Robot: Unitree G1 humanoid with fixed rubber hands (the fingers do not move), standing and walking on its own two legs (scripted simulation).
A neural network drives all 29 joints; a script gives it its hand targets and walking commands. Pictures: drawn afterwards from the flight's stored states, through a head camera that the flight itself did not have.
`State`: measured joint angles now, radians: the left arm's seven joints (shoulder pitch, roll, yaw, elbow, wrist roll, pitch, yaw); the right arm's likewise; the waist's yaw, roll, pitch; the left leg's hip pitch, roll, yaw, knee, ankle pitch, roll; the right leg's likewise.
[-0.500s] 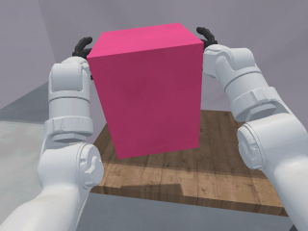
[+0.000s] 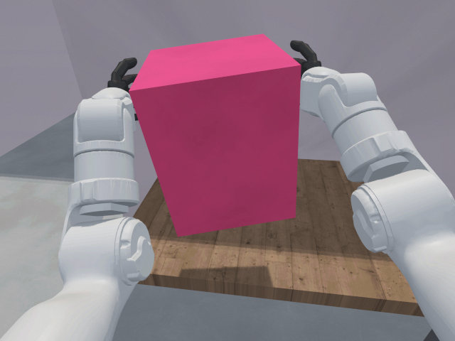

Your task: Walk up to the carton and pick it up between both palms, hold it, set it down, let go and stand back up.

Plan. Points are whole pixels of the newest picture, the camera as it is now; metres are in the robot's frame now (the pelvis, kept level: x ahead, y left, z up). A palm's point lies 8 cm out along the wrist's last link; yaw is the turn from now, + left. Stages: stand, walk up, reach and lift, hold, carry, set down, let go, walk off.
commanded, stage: hold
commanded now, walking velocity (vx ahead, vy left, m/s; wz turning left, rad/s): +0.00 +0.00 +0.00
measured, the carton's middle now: (221, 132) +0.38 +0.00 +0.27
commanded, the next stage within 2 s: none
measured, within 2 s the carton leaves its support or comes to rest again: neither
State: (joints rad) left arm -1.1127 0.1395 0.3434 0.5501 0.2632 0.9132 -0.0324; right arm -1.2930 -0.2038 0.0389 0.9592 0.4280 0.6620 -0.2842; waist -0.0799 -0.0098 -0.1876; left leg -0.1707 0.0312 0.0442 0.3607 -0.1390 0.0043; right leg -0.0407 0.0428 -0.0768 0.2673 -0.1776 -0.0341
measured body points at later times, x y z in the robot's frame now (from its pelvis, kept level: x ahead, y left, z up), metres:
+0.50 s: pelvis +0.00 -0.01 +0.00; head -0.10 +0.01 +0.44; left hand +0.39 +0.15 +0.34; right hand +0.38 -0.14 +0.35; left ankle +0.04 +0.11 -0.75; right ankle -0.02 -0.09 -0.75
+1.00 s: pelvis +0.00 +0.00 +0.00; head -0.10 +0.02 +0.44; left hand +0.39 +0.15 +0.34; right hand +0.38 -0.14 +0.35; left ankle +0.04 +0.11 -0.75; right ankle -0.02 -0.09 -0.75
